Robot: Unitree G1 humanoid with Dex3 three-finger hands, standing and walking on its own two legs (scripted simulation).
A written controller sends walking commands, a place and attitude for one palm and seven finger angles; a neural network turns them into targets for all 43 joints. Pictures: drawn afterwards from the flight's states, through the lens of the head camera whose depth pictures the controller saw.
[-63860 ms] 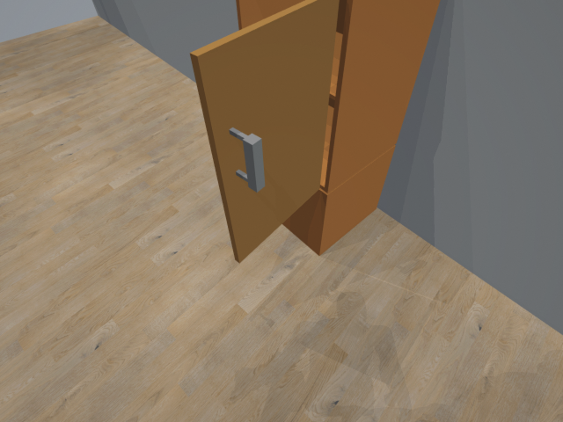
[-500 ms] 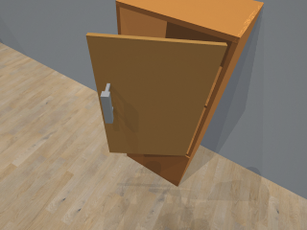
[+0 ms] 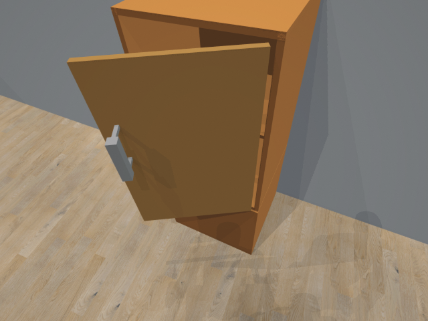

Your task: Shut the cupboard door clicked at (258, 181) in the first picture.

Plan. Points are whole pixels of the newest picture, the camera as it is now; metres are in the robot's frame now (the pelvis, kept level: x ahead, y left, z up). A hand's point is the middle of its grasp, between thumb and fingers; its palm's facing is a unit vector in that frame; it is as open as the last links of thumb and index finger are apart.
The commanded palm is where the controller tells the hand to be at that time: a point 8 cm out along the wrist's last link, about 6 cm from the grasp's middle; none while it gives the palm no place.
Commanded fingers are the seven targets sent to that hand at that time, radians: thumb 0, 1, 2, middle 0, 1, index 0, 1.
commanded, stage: look again from close up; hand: left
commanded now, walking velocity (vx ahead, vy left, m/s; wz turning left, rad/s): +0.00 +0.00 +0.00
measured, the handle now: (122, 153) +0.48 +0.23 +0.04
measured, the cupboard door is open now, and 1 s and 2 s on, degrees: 31 31 31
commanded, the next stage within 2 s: raise the hand and make a fist in 0.28 s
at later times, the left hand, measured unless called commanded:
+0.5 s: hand out of the picture +0.10 +0.18 -0.09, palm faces +0.26 -0.94 -0.21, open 7.3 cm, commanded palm +0.09 +0.22 -0.06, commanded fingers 0.00 0.90 0.90 -0.31 -0.42 -0.31 -0.42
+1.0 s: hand out of the picture +0.11 +0.19 +0.00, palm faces +0.13 -0.99 -0.04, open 5.2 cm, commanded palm +0.09 +0.23 -0.02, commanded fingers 0.00 0.90 0.90 -0.77 -0.92 -0.77 -0.92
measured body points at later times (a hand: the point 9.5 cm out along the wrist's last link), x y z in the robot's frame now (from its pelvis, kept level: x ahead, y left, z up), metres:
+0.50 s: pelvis -0.01 -0.01 +0.00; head +0.01 -0.03 +0.45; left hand +0.08 +0.23 -0.07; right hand +0.04 -0.26 -0.15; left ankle -0.06 +0.14 -0.73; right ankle -0.02 -0.11 -0.73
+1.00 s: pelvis -0.10 +0.02 -0.10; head -0.04 +0.03 +0.35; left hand +0.10 +0.24 +0.00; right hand +0.14 -0.16 -0.15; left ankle -0.06 +0.14 -0.73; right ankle -0.02 -0.11 -0.73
